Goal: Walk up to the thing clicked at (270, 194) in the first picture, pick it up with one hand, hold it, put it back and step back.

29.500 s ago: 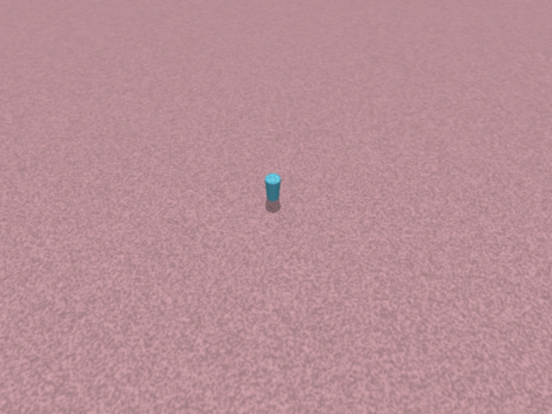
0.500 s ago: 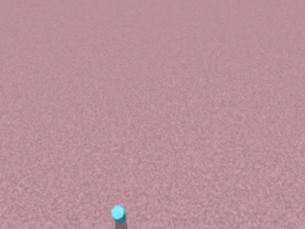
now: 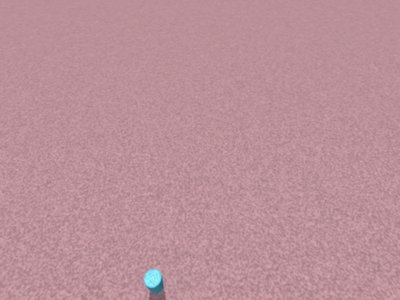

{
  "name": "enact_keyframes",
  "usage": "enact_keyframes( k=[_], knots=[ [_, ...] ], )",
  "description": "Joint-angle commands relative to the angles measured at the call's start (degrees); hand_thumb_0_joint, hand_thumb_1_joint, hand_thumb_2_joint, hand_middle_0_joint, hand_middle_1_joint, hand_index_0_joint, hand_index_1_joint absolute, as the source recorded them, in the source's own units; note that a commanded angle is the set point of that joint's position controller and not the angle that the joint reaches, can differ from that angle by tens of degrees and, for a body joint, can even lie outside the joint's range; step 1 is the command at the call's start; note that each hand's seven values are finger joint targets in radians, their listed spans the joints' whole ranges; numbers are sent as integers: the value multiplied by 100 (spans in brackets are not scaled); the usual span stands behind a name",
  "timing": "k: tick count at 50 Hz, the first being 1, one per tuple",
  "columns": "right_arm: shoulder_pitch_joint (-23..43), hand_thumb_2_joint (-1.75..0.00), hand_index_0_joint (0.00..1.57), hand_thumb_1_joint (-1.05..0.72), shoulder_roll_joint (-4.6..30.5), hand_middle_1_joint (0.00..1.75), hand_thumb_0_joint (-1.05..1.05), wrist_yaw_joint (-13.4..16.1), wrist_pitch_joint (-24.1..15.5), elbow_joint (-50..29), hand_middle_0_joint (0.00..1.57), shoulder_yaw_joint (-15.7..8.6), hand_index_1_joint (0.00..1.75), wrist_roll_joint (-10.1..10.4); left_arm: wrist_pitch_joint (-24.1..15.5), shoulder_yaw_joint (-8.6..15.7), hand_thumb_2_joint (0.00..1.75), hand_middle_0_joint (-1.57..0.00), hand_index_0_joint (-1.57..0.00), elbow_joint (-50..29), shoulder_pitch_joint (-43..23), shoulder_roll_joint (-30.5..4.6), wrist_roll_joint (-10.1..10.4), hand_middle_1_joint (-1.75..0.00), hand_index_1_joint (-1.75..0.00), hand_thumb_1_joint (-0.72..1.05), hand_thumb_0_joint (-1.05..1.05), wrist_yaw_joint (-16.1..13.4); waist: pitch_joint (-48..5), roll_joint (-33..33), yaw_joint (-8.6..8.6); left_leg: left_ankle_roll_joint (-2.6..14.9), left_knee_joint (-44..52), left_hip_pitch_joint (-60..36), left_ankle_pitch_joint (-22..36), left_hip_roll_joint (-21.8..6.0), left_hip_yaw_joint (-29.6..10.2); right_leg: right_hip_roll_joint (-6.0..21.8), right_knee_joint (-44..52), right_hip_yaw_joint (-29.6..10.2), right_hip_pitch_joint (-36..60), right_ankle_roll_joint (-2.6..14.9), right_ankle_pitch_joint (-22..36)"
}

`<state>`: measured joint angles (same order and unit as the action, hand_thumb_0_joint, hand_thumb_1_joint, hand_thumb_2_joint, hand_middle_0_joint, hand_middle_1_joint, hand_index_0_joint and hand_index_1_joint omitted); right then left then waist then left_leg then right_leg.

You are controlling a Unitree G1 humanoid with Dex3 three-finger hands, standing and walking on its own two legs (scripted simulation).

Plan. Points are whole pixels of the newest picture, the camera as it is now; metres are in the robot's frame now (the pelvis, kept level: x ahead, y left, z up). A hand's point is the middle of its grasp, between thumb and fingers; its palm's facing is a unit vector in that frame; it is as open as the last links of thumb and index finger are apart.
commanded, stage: stand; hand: left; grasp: from the side
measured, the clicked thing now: (154, 282) +0.36 +0.22 -0.72
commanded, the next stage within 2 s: step back in 0.26 s
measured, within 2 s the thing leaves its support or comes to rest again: neither
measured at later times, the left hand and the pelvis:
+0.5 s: hand out of the picture +0.08 +0.29 -0.17, palm faces +0.00 -0.93 -0.38, open 7.4 cm; pelvis -0.03 +0.02 -0.02, yaw +1 degrees
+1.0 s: hand out of the picture -0.01 +0.31 -0.18, palm faces -0.08 -0.92 -0.39, open 7.4 cm; pelvis -0.13 +0.05 -0.03, yaw -4 degrees
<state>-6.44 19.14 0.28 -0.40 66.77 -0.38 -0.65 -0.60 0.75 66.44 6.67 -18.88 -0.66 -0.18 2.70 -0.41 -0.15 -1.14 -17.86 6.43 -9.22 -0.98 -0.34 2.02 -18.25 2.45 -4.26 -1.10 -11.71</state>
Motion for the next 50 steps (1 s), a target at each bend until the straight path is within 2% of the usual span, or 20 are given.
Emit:
enact_keyframes(
  k=[1,12,13,15,17,19,21,24,25,26,27,28,29,30,33,36,43,46,49,50],
  knots=[
    [179,-90,20,-90,1178,30,0,71,-112,-316,20,-162,30,-13,-121,191,90,-20,-20,-337,-202,-1198,8,-30,-30,90,0,-89,-412,53,19,170,188,-91,1092,-644,-422,633,265,-472,43,157,1074],
    [294,-90,20,-90,1208,30,0,59,-111,-358,20,-179,30,-16,-131,190,90,-20,-20,-381,-181,-1204,-3,-30,-30,90,0,-81,-403,17,1,172,199,-146,970,-662,-431,635,325,-461,-11,165,949],
    [451,-90,20,-90,1505,30,0,11,-11,-554,20,-298,30,36,-69,495,90,-20,-20,-490,-170,-1669,115,-30,-30,90,0,-97,271,93,18,337,-497,422,1742,-477,-470,552,-143,-548,-404,232,1927],
    [275,-90,20,-90,1323,30,0,11,42,-719,20,-310,30,108,-35,563,90,-20,-20,-686,-10,-1638,137,-30,-30,90,0,-129,-197,212,49,352,-1133,399,1897,-323,-252,702,-370,-577,-209,507,2629],
    [181,-90,20,-90,1304,30,0,7,131,-898,20,-378,30,114,10,622,90,-20,-20,-949,-170,-1698,105,-30,-30,90,0,-131,-518,446,69,308,-1898,571,1248,12,-94,1096,-362,-923,-253,939,2712],
    [11,-90,20,-90,1279,30,0,-16,226,-1042,20,-446,30,77,43,642,90,-20,-20,-1272,-463,-1738,10,-30,-30,90,0,-149,-604,964,126,355,-2918,862,-1149,326,-108,1709,-322,-1380,-503,1439,2715],
    [-265,-90,20,-90,1267,30,0,-55,319,-1204,20,-483,30,61,60,679,90,-20,-20,-1544,-722,-1790,-94,-30,-30,90,0,-163,-448,1116,222,471,-3669,1068,-2142,208,-473,1962,-527,-1367,-964,1657,2644],
    [-501,-90,20,-90,1251,30,0,-58,273,-1300,20,-491,30,88,98,613,90,-20,-20,-1738,-854,-1664,-103,-30,-30,90,0,-162,-407,1111,224,430,-2662,1190,-1462,110,-243,1494,-1142,-971,-705,1230,2609],
    [-577,-90,20,-90,1243,30,0,-54,224,-1289,20,-505,30,39,144,587,90,-20,-20,-1775,-804,-1604,-71,-30,-30,90,0,-150,-521,924,232,414,-1813,1123,-862,140,-75,1253,-1547,-757,-475,1024,2407],
    [-626,-90,20,-90,1295,30,0,-49,178,-1279,20,-532,30,-19,204,576,90,-20,-20,-1796,-716,-1587,-16,-30,-30,90,0,-135,-474,554,234,374,-1057,864,695,82,-37,957,-1982,-544,-608,793,2008],
    [-500,-90,20,-90,1560,30,0,-21,133,-1417,20,-625,30,-138,271,531,90,-20,-20,-1887,-544,-1325,52,-30,-30,90,0,-127,-485,-248,142,555,-691,556,2214,-551,-982,285,-2799,-295,-1068,473,1009],
    [-547,-90,20,-90,1994,30,0,-11,71,-1479,20,-694,30,-190,325,479,90,-20,-20,-1947,-463,-996,102,-30,-30,90,0,-152,-421,-1220,106,951,-497,94,3694,-1456,-2305,-666,-3630,-524,-2135,315,-2184],
    [-578,-90,20,-90,2340,30,0,-5,63,-1570,20,-765,30,-89,361,525,90,-20,-20,-1917,-404,-1179,70,-30,-30,90,0,-237,-679,-1205,285,1290,-536,263,3920,-1828,-2704,-838,-4354,-1284,-2026,307,-2915],
    [-412,-90,20,-90,2198,30,0,25,61,-1606,20,-752,30,-86,384,525,90,-20,-20,-1853,-492,-1242,44,-30,-30,90,0,-287,-654,-1001,272,1227,-483,296,3578,-1770,-2714,-852,-4791,-1598,-2117,337,-2772],
    [131,-90,20,-90,1638,30,0,163,59,-1859,20,-632,30,-102,386,538,90,-20,-20,-1719,36,-1349,106,-30,-30,90,0,-267,-696,-840,-159,1183,-875,-185,3082,-1253,-1514,-695,-5307,-1484,-2466,291,-1848],
    [-208,-90,20,-90,1493,30,0,206,55,-1934,20,-637,30,-81,340,578,90,-20,-20,-1825,-16,-1374,22,-30,-30,90,0,-219,-638,-486,62,1420,-938,-375,3102,-1282,-1429,-687,-5171,-1305,-2418,37,-1829],
    [-461,-90,20,-90,1661,30,0,202,59,-2095,20,-670,30,-71,271,630,90,-20,-20,-2070,112,-1251,-10,-30,-30,90,0,-131,-714,-642,296,1620,-1009,-634,2529,-1489,-1466,-440,-3449,-899,-2119,27,-1823],
    [-201,-90,20,-90,1764,30,0,154,92,-2225,20,-664,30,-84,256,681,90,-20,-20,-1971,387,-1292,-44,-30,-30,90,0,-61,-753,-707,196,1467,-828,179,1417,-1422,-1450,-357,-2751,-530,-1376,131,-1622],
    [241,-90,20,-90,1754,30,0,110,159,-2265,20,-637,30,-31,236,716,90,-20,-20,-1671,1243,-1179,-75,-30,-30,90,0,-11,-731,-724,-251,969,-990,1241,299,-1238,-1189,-263,-1252,-360,-275,436,-482],
    [119,-90,20,-90,1567,30,0,104,170,-2247,20,-571,30,14,191,778,90,-20,-20,-1762,1203,-1427,-148,-30,-30,90,0,-23,-683,-87,-196,648,-1423,1659,-277,-839,-943,143,-674,-1149,-168,651,-667]
  ],
)
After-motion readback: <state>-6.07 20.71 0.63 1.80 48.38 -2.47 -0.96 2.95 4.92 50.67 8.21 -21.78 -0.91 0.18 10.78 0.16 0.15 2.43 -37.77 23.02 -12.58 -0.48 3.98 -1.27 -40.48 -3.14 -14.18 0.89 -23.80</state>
